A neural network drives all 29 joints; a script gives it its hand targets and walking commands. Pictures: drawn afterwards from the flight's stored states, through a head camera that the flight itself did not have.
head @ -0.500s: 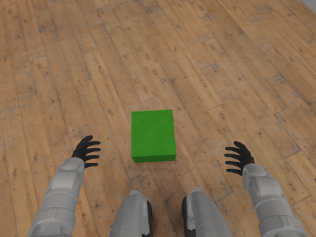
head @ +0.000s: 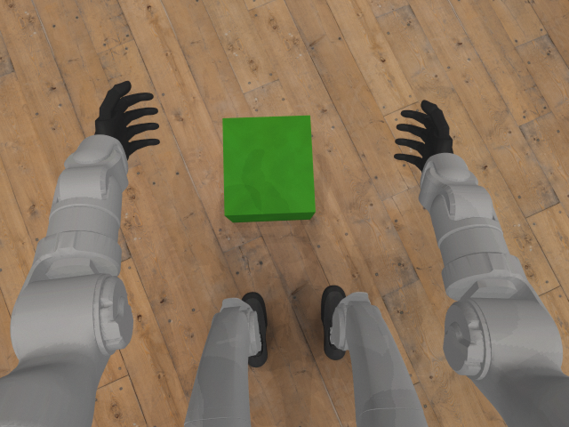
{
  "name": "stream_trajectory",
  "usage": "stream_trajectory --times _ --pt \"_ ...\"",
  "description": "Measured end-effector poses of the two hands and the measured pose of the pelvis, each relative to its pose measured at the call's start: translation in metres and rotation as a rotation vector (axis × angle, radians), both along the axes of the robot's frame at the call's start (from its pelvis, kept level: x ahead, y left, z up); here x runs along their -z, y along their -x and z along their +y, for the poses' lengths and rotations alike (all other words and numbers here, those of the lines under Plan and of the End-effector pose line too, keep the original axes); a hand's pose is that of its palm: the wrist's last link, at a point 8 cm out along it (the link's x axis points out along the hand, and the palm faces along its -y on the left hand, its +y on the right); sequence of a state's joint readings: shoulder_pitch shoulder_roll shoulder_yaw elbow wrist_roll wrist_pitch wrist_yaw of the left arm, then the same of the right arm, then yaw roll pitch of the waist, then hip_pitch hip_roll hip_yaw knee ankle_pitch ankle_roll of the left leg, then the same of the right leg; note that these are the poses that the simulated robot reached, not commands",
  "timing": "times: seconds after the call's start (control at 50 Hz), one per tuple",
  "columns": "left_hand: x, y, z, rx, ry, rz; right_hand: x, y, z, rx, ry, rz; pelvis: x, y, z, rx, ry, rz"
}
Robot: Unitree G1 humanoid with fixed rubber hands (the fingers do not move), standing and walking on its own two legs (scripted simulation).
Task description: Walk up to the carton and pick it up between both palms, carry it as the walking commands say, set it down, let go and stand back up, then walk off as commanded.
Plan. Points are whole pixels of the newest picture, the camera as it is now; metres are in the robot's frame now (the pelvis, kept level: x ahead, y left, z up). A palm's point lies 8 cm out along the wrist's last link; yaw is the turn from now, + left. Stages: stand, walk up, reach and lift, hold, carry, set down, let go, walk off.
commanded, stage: reach and lift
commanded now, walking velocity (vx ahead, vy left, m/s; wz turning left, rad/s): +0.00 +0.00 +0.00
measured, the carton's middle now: (269, 172) +0.56 +0.04 -0.59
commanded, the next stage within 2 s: none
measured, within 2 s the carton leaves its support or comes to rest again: neither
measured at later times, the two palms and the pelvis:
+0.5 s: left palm (127, 93) +0.56 +0.24 -0.11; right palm (405, 103) +0.54 -0.18 -0.13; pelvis +0.02 +0.00 -0.01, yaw +0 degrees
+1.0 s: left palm (164, 136) +0.55 +0.23 -0.26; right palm (376, 136) +0.54 -0.17 -0.26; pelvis -0.01 -0.01 -0.15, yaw -1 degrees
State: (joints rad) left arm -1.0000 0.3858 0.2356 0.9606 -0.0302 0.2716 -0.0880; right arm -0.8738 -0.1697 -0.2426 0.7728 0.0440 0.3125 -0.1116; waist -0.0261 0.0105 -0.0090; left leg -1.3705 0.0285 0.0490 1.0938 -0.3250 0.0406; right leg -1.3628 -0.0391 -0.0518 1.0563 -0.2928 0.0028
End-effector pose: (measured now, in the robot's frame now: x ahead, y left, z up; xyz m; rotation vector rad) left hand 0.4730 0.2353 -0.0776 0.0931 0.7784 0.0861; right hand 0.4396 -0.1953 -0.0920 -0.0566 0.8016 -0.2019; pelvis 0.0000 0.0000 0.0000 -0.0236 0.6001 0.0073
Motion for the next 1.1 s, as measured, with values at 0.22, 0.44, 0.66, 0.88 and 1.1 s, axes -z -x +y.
stream_trajectory --times 0.22,0.44,0.66,0.88,1.1 --pt "0.017 -0.058 0.006 -0.004 0.028 -0.102 0.014 -0.070 0.010 -0.009 -0.007 -0.105 0.007 -0.012 -0.003 0.003 0.003 0.141" --pt "0.030 -0.087 0.001 0.002 0.033 -0.156 0.026 -0.100 0.023 -0.008 -0.023 -0.164 0.009 -0.022 0.001 -0.006 0.009 0.234" --pt "0.068 -0.081 -0.003 -0.012 0.032 -0.133 0.063 -0.095 0.017 0.000 -0.025 -0.153 0.037 -0.015 -0.002 -0.017 0.012 0.287" --pt "0.142 -0.079 -0.002 -0.031 0.017 -0.137 0.132 -0.100 0.025 -0.009 -0.015 -0.150 0.108 0.002 -0.009 -0.018 0.022 0.284" --pt "0.214 -0.075 -0.006 -0.043 0.010 -0.125 0.200 -0.097 0.028 -0.011 -0.008 -0.135 0.173 0.013 -0.009 -0.009 0.030 0.241"
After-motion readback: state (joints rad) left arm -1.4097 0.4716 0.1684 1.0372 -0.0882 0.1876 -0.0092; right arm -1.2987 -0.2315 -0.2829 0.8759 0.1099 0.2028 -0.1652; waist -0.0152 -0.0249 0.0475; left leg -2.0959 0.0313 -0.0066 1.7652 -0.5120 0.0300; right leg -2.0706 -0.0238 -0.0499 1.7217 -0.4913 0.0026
